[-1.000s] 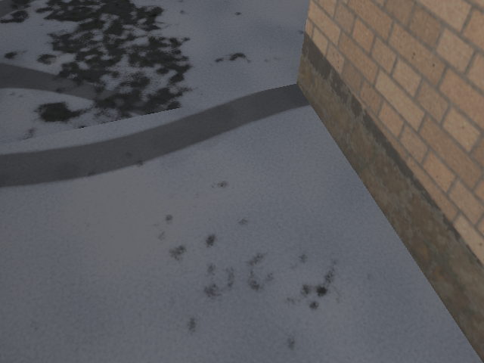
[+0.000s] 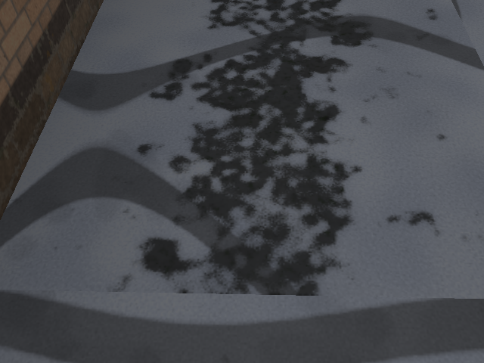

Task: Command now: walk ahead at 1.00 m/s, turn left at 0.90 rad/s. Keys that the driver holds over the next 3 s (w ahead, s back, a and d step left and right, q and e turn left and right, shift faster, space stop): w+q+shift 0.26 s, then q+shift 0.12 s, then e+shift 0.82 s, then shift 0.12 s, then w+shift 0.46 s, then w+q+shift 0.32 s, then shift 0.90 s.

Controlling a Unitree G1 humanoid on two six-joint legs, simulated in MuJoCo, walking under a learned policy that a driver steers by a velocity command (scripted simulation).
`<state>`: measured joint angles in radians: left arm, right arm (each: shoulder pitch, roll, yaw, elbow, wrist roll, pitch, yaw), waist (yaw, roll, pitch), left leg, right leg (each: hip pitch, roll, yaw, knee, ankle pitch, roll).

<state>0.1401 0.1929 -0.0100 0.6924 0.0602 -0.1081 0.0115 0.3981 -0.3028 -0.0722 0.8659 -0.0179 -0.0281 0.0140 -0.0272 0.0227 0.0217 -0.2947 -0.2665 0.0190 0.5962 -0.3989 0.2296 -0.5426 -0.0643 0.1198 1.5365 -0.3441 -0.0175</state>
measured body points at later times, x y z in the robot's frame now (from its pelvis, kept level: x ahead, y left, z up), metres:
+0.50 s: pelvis +0.44 -0.02 +0.06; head +0.48 +0.02 +0.51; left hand +0.33 +0.27 -0.06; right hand +0.77 -0.16 +0.01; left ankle +0.49 +0.11 -0.61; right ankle +0.45 -0.16 -0.67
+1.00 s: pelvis +0.62 +0.02 +0.07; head +0.65 +0.00 +0.51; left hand +0.73 +0.32 -0.02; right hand +0.83 -0.24 -0.03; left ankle +0.59 +0.16 -0.66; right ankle +0.69 -0.08 -0.65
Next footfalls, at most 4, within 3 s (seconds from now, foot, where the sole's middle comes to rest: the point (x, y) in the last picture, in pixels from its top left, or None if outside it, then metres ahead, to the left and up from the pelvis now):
0.24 right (319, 352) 0.49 -0.14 -0.71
0.58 left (194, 304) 0.63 0.18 -0.70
1.02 right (287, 268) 0.73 -0.08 -0.69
1.50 left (215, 262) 0.76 0.12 -0.69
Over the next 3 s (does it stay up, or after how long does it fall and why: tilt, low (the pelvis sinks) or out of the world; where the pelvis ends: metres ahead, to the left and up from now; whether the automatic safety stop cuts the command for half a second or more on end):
stays up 1.42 -0.18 0.08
